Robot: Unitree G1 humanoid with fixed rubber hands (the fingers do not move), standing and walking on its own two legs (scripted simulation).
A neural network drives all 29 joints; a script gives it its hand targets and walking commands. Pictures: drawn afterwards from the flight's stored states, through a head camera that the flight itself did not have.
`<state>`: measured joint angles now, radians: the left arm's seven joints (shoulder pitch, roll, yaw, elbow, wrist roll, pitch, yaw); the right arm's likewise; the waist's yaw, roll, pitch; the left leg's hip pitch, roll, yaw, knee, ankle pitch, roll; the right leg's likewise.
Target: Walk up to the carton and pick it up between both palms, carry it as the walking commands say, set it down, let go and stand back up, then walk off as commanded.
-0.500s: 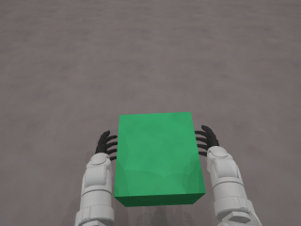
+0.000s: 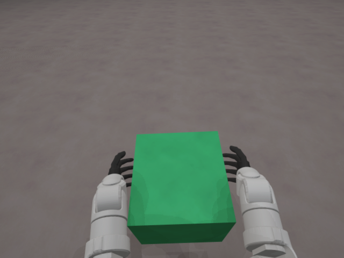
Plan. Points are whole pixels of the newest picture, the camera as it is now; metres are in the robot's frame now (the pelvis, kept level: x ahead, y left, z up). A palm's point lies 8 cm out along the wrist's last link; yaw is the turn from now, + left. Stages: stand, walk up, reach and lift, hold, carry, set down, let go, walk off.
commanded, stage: reach and lift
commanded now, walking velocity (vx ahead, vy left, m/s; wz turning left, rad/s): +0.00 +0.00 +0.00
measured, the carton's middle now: (179, 188) +0.31 +0.01 -0.03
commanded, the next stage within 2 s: hold in 0.88 s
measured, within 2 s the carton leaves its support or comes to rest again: neither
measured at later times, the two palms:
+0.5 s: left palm (117, 181) +0.29 +0.16 +0.05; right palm (244, 176) +0.29 -0.15 +0.05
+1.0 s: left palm (117, 185) +0.28 +0.16 +0.05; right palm (246, 180) +0.28 -0.16 +0.05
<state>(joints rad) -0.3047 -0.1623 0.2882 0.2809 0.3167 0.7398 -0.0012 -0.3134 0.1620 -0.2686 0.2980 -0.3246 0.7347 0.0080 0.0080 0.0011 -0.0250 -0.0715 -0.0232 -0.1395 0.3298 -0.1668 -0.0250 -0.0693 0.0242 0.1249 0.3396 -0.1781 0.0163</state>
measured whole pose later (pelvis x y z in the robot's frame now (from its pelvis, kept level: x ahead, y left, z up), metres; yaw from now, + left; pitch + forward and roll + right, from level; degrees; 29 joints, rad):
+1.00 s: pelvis +0.00 +0.00 +0.00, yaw +0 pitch -6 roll +0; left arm -0.24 -0.15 0.22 0.22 0.30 0.76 -0.01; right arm -0.24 0.15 -0.22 0.22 -0.29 0.76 0.00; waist 0.00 0.00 -0.02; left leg -0.07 -0.02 -0.13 0.33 -0.17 -0.02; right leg -0.06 0.02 0.11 0.33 -0.17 0.02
